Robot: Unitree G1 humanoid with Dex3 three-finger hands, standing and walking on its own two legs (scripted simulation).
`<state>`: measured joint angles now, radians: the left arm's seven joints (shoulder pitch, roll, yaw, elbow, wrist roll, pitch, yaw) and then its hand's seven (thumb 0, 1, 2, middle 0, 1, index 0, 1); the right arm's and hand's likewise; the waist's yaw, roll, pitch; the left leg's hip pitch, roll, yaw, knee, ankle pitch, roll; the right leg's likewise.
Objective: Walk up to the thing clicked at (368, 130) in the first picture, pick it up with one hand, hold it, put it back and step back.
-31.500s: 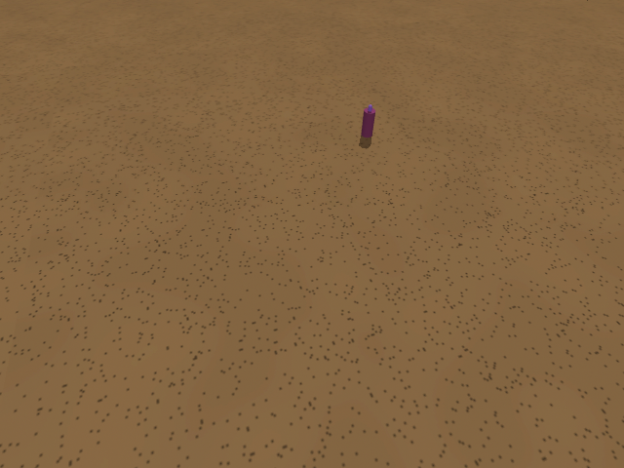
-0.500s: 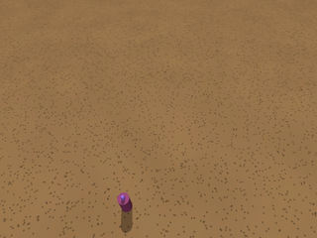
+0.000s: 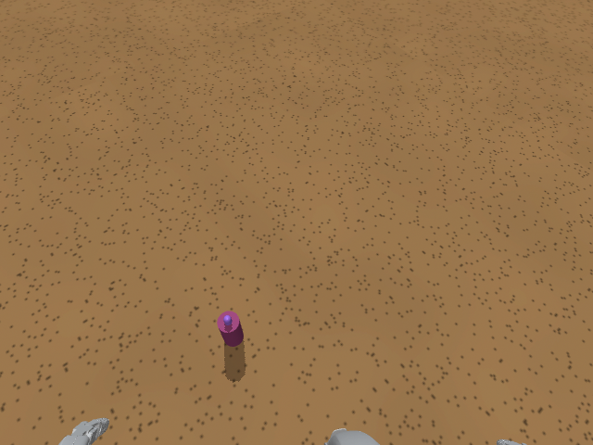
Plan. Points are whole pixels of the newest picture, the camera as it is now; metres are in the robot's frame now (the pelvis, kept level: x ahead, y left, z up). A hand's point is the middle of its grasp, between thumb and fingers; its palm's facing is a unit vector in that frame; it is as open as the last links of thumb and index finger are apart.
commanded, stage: step back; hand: left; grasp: from the side
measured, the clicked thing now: (230, 327) +0.48 +0.17 -0.67
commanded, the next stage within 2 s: none
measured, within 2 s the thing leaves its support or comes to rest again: neither
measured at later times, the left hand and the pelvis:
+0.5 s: hand out of the picture +0.03 +0.28 -0.16, palm faces +0.01 -0.93 -0.36, open 7.4 cm; pelvis -0.11 +0.01 +0.00, yaw +1 degrees
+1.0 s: hand out of the picture -0.17 +0.23 -0.13, palm faces -0.04 -0.91 -0.41, open 7.4 cm; pelvis -0.26 -0.03 +0.00, yaw -3 degrees
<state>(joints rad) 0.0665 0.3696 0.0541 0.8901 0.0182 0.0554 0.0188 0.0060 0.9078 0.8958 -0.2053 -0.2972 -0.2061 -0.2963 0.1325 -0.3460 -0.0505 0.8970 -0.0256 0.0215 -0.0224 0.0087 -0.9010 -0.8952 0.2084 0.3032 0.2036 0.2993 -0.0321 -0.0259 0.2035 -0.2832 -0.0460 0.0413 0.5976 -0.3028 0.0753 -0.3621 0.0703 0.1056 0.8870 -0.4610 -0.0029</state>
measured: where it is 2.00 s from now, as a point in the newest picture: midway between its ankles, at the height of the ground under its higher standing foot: outside the picture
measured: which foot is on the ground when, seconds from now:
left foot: down 0.00-0.12, up 0.14-0.40, down 0.42-0.88, up 0.90-1.00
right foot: up 0.00-0.06, down 0.08-0.44, up 0.46-0.82, down 0.84-1.00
